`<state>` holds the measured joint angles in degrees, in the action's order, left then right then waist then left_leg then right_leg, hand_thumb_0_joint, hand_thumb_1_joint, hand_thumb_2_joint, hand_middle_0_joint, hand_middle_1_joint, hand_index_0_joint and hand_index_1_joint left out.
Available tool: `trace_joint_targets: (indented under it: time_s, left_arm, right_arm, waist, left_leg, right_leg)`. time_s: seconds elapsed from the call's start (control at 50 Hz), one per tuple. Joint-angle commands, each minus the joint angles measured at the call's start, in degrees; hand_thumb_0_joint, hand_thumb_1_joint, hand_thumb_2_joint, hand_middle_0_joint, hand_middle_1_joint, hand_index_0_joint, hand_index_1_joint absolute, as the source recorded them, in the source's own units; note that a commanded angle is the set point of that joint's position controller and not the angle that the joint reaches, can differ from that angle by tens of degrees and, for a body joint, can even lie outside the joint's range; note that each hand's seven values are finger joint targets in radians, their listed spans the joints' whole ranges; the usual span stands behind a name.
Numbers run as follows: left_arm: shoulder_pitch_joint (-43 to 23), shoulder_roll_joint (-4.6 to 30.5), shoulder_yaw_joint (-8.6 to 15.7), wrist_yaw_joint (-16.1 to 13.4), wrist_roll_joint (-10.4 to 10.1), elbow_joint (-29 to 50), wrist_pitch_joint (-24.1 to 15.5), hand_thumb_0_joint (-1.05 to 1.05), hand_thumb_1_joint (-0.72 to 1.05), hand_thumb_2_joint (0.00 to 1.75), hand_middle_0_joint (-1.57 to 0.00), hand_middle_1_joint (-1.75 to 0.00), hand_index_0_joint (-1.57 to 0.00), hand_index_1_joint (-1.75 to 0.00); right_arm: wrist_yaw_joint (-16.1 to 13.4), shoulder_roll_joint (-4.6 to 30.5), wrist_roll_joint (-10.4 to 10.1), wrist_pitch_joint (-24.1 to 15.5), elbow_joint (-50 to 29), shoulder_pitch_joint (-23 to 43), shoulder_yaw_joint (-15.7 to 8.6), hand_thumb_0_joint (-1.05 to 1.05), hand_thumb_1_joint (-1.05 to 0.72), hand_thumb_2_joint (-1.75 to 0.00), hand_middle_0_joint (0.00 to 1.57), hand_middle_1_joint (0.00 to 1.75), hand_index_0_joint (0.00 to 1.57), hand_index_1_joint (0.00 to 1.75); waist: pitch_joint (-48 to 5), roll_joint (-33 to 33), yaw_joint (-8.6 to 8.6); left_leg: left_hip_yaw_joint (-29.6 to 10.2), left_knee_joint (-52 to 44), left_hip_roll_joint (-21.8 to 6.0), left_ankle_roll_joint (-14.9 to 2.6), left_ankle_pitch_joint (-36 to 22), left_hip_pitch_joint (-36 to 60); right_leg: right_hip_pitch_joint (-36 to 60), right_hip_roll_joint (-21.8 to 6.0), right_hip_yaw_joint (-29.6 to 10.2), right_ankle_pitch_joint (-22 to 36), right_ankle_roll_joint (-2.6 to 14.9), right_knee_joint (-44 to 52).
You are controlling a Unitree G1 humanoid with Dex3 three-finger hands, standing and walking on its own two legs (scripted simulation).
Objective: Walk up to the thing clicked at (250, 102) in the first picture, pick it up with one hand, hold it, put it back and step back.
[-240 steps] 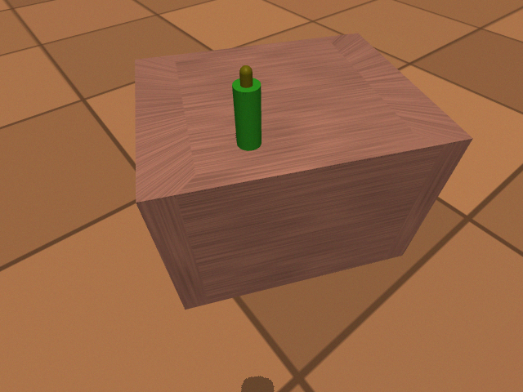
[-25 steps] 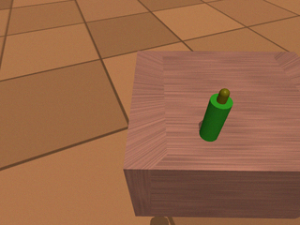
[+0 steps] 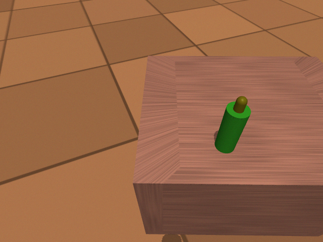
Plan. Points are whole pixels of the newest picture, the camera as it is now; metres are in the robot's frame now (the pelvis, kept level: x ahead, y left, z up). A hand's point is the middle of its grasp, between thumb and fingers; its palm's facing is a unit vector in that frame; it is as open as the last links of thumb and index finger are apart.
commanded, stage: stand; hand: right
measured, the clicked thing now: (232, 124) +0.48 -0.21 -0.02
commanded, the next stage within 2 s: rise first in 0.70 s
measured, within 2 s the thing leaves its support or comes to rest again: neither
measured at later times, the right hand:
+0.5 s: hand out of the picture +0.07 -0.25 -0.16, palm faces -0.03 +0.94 -0.33, open 7.4 cm
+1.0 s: hand out of the picture +0.16 -0.24 -0.14, palm faces +0.16 +0.94 -0.31, open 10.0 cm
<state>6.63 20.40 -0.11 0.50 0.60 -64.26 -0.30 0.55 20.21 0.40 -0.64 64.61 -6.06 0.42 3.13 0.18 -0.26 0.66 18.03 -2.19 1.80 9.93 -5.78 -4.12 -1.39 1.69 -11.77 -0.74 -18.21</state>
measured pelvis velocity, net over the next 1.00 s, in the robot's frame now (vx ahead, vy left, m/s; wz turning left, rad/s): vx -0.01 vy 0.00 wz -0.01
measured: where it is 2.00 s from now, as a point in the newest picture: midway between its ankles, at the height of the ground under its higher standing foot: outside the picture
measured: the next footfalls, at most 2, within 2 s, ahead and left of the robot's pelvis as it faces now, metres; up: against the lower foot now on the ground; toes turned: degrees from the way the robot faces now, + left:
none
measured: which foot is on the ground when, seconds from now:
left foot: down 0.00-1.00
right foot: down 0.00-1.00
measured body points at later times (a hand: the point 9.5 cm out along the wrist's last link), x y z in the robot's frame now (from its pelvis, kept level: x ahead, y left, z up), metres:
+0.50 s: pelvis +0.00 +0.00 +0.00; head +0.02 +0.00 +0.45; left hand +0.07 +0.30 -0.13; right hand +0.07 -0.30 -0.14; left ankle +0.00 +0.14 -0.75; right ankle -0.02 -0.13 -0.75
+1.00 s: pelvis -0.01 +0.00 -0.01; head +0.04 +0.00 +0.44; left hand +0.15 +0.29 -0.12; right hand +0.15 -0.29 -0.12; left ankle +0.00 +0.14 -0.75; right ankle -0.02 -0.13 -0.75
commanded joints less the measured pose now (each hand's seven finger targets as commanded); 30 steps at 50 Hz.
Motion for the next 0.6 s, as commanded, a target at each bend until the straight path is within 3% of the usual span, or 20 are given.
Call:
trace_joint_targets:
  time_s: [0.0, 0.36, 0.58]
  left_arm:
    - [-1.77, 12.47, 2.50, -0.97, -0.08, 3.35, -1.44, 0.00, 0.90, 0.90, -0.20, -0.30, -0.20, -0.30]
    - [-1.80, 12.12, 2.38, -0.89, -0.16, 3.33, -1.25, 0.00, 0.90, 0.90, -0.20, -0.30, -0.20, -0.30]
    - [-1.66, 12.17, 2.31, -1.03, -0.15, 3.48, -1.40, 0.00, 0.90, 0.90, -0.20, -0.30, -0.20, -0.30]
  right_arm:
    - [-1.00, 12.21, 0.05, -0.91, -3.18, 2.54, -2.41, 0.00, -0.90, -0.90, 0.20, 0.30, 0.20, 0.30]
    - [-0.95, 12.35, 0.12, -0.97, -2.88, 2.03, -2.49, 0.00, -0.90, -0.90, 0.20, 0.30, 0.20, 0.30]
    - [-0.96, 11.96, 0.09, -0.95, -3.00, 2.24, -2.42, 0.00, -0.90, -0.90, 0.20, 0.30, 0.20, 0.30]
  waist:
    - [-4.49, -0.43, 0.20]
    - [-4.14, 0.28, 0.28]
    - [-4.79, -0.22, 0.32]
  left_leg:
    - [-4.46, -1.82, -6.04, -2.47, -10.03, 1.82]
    - [-4.56, -2.33, -5.83, -2.35, -8.76, 1.12]
    - [-4.45, -1.84, -5.87, -2.39, -11.55, 1.90]
  right_leg:
    - [-1.24, -6.55, -4.83, 9.72, 1.62, 3.01]
    - [-1.17, -6.55, -4.97, 7.91, 1.74, 3.06]
    - [-0.81, -6.63, -4.77, 11.27, 1.74, 2.75]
